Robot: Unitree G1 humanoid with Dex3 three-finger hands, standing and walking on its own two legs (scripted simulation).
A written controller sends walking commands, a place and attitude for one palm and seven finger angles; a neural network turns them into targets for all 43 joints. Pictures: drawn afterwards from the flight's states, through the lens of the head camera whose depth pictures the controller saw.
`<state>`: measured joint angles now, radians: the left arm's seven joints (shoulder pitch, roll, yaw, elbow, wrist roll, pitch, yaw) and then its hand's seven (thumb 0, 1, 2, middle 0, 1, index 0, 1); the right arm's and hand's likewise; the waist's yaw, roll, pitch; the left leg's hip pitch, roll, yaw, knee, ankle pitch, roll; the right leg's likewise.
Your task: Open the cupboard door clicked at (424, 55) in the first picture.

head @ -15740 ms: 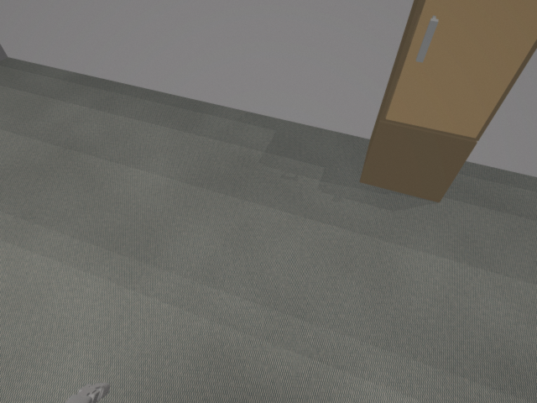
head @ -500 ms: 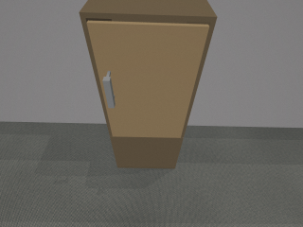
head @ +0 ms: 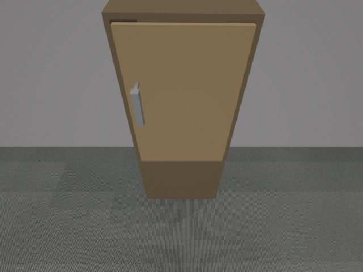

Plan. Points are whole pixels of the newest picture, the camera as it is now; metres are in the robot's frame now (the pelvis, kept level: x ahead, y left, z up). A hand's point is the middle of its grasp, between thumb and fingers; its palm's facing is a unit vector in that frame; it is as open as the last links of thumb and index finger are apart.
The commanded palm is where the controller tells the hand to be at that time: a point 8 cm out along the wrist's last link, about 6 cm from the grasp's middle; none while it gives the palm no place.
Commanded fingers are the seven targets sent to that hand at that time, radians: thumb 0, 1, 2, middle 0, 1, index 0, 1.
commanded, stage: look again from close up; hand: left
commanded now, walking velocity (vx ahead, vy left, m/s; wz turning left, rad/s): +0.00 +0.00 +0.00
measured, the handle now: (138, 104) +0.59 +0.17 +0.01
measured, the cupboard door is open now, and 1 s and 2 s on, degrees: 0 0 0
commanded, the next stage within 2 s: raise the hand with hooked fingers in 0.40 s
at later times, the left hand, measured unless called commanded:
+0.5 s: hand out of the picture +0.04 +0.16 -0.17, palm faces +0.00 -0.98 -0.20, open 7.3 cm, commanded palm +0.13 +0.21 -0.07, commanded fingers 0.00 0.88 0.89 -0.20 -0.31 -0.20 -0.31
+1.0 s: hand (107, 257) +0.17 +0.18 -0.06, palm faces +0.22 -0.97 -0.06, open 9.0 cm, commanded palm +0.17 +0.23 -0.04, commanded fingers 0.00 0.29 0.64 -0.24 -0.69 -0.24 -0.69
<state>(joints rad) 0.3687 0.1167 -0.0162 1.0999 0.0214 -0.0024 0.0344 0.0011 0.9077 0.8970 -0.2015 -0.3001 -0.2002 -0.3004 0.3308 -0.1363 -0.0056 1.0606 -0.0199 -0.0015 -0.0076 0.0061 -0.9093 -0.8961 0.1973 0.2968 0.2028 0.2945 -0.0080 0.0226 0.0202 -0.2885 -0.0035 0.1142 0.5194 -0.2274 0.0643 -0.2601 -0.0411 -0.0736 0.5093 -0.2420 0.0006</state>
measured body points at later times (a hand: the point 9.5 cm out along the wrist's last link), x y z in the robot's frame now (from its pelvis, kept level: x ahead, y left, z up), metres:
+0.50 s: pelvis +0.04 -0.01 +0.01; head +0.05 -0.02 +0.45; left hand +0.04 +0.21 -0.15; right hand +0.04 -0.23 -0.16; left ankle +0.04 +0.08 -0.73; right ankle +0.02 -0.13 -0.73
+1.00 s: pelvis +0.02 -0.06 -0.08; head +0.09 -0.04 +0.36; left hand +0.15 +0.23 -0.05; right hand +0.29 -0.29 -0.12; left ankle +0.04 +0.08 -0.73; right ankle +0.02 -0.13 -0.73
